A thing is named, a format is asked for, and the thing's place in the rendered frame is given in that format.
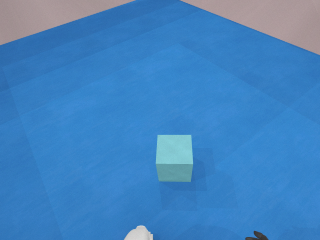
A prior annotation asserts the robot left shin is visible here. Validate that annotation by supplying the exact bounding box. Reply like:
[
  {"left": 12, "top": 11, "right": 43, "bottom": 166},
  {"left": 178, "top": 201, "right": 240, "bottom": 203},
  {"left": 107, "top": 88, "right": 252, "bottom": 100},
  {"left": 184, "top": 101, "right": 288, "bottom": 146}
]
[{"left": 136, "top": 225, "right": 147, "bottom": 230}]

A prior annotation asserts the carton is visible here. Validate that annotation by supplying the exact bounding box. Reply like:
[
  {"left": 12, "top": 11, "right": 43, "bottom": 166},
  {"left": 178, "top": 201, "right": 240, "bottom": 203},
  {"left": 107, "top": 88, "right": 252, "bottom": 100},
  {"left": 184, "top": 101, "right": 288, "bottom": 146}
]
[{"left": 155, "top": 135, "right": 193, "bottom": 182}]

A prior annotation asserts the robot left thigh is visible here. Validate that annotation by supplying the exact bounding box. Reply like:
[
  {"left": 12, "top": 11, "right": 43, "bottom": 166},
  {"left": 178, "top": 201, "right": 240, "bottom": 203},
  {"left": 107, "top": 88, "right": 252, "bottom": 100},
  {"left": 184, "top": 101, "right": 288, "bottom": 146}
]
[{"left": 124, "top": 228, "right": 153, "bottom": 240}]

